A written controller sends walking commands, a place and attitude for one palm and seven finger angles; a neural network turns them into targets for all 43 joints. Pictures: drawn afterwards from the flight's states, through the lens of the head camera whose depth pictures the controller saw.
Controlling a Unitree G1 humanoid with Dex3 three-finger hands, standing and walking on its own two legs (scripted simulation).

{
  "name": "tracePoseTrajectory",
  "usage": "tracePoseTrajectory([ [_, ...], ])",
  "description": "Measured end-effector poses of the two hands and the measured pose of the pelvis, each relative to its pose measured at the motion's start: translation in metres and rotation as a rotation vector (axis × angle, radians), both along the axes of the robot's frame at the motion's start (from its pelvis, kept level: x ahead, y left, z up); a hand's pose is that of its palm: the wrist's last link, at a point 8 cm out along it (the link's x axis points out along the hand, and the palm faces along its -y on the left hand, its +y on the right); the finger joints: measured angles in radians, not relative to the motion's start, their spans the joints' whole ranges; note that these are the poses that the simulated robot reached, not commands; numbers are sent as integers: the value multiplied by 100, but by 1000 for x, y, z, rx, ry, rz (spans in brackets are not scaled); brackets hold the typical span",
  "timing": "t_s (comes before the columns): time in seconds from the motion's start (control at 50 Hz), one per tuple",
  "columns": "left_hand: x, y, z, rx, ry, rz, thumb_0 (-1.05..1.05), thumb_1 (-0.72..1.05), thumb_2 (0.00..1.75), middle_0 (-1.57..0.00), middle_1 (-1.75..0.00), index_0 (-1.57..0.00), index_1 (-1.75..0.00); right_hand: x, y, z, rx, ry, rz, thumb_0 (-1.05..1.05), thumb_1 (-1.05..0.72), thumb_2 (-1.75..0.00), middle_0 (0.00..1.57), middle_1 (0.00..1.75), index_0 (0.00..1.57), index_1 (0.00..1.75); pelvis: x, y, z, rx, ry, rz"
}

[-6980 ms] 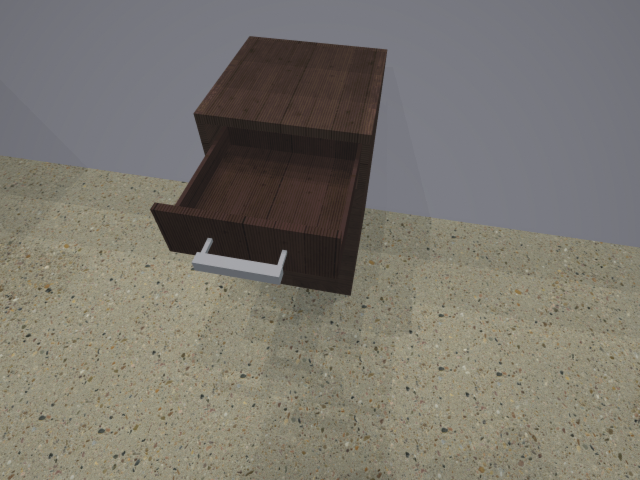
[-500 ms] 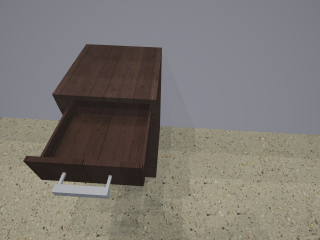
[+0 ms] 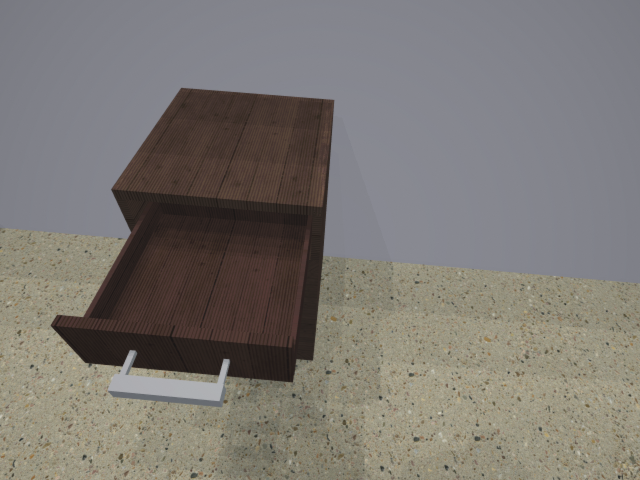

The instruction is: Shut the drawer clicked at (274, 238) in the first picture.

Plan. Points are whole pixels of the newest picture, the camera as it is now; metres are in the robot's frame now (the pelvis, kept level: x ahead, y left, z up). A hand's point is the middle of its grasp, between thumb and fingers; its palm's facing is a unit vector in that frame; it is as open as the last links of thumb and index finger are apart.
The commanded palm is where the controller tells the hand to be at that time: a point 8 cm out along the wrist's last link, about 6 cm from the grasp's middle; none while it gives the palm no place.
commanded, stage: look again from close up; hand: left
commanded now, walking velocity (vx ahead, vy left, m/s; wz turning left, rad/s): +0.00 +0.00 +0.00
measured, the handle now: (173, 375) +0.30 +0.26 -0.16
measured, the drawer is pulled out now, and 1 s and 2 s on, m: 0.30 0.30 0.30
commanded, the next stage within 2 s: raise the hand and make a fist in 0.26 s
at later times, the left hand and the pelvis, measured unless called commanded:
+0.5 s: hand out of the picture +0.11 +0.21 -0.09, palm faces +0.24 -0.95 -0.22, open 7.1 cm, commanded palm +0.09 +0.22 -0.07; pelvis +0.00 +0.01 -0.01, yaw +2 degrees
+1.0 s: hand out of the picture +0.10 +0.19 -0.05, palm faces +0.06 -0.99 -0.13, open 4.8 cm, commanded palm +0.09 +0.24 -0.07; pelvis -0.06 -0.03 -0.12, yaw +4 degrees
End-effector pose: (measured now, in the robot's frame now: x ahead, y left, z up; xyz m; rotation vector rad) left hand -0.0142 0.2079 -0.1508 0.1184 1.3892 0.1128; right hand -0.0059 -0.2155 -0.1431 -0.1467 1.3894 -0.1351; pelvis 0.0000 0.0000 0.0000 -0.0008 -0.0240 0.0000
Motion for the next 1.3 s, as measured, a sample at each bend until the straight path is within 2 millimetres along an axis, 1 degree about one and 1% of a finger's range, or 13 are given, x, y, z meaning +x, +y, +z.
tracePoseTrajectory([
  [0.38, -2, 10, 2, 20, 16, 3, 0, 90, 90, -20, -29, -20, -30, 0, 7, -1, 6, 11, -5, 1, -91, -90, 20, 30, 20, 30, 2, 6, 1, -4, 2, 0],
  [0.42, 20, 21, 19, 52, -121, 80, 2, 93, 90, -20, -30, -20, -30, 7, 2, 2, -19, -76, -3, 2, -92, -89, 20, 30, 20, 30, 0, 7, -1, -2, 2, 2],
  [0.5, 96, 45, 87, 151, -613, 111, 4, 97, 90, -22, -32, -23, -33, 46, -13, 9, -53, -350, 17, 2, -93, -89, 20, 30, 20, 30, -5, 9, -7, 7, 21, 37],
  [0.58, 166, 26, 139, 77, -1047, 28, 3, 95, 90, -26, -38, -27, -38, 98, -26, 21, -77, -604, 69, 2, -92, -89, 20, 30, 20, 30, -17, 9, -20, 1, 85, 55],
  [0.64, 184, -4, 145, -90, -1276, -38, 2, 94, 90, -31, -43, -31, -43, 133, -34, 35, -93, -758, 104, 2, -92, -89, 20, 30, 20, 30, -24, 3, -36, 8, 150, 33],
  [0.74, 149, -27, 99, -217, -1311, -146, 1, 91, 90, -41, -53, -41, -53, 181, -41, 51, -117, -912, 187, 2, -91, -90, 20, 30, 20, 30, -32, -11, -67, 11, 212, 26],
  [0.82, 100, -4, 62, -118, -1184, -57, 1, 90, 90, -49, -61, -49, -61, 209, -37, 42, -117, -951, 246, 2, -91, -90, 20, 30, 20, 30, -39, -19, -90, -3, 238, 42],
  [0.88, 77, 22, 70, 23, -1227, -11, 2, 90, 90, -55, -67, -55, -68, 219, -26, 25, -92, -955, 280, 2, -91, -90, 20, 30, 20, 30, -44, -24, -104, -25, 259, 57],
  [0.98, 86, 33, 106, 70, -1447, -124, 2, 90, 90, -64, -78, -65, -78, 205, -3, -17, -6, -914, 294, 2, -91, -90, 20, 30, 20, 30, -55, -26, -119, -63, 276, 75],
  [1.08, 126, 14, 85, -169, -1327, -258, 1, 90, 90, -74, -89, -75, -89, 161, 4, -47, 40, -807, 195, 2, -91, -89, 20, 30, 21, 30, -63, -24, -121, -60, 290, 64],
  [1.16, 136, 20, 72, -210, -1180, -183, 1, 90, 90, -82, -98, -83, -98, 123, -10, -51, -4, -706, 87, 2, -90, -89, 20, 30, 21, 30, -60, -20, -113, -46, 288, 47],
  [1.24, 126, 43, 89, -77, -1222, -79, 2, 90, 90, -90, -106, -90, -107, 99, -27, -46, -71, -639, 27, 2, -90, -89, 20, 30, 21, 30, -55, -14, -105, -44, 285, 35],
  [1.3, 112, 56, 99, -1, -1262, -83, 1, 90, 90, -96, -113, -96, -113, 95, -34, -42, -106, -622, 35, 2, -91, -90, 20, 30, 20, 30, -53, -8, -103, -50, 289, 40],
])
